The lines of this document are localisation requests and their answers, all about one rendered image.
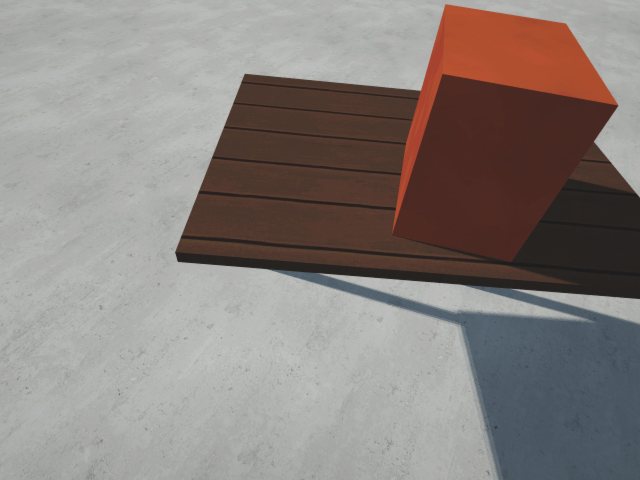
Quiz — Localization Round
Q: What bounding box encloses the table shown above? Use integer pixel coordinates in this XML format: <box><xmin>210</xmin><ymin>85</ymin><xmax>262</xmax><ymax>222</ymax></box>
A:
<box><xmin>175</xmin><ymin>74</ymin><xmax>640</xmax><ymax>299</ymax></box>

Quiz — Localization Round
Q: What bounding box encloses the carton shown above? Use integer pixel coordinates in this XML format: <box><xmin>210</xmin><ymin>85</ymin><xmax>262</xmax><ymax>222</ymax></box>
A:
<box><xmin>392</xmin><ymin>4</ymin><xmax>619</xmax><ymax>262</ymax></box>

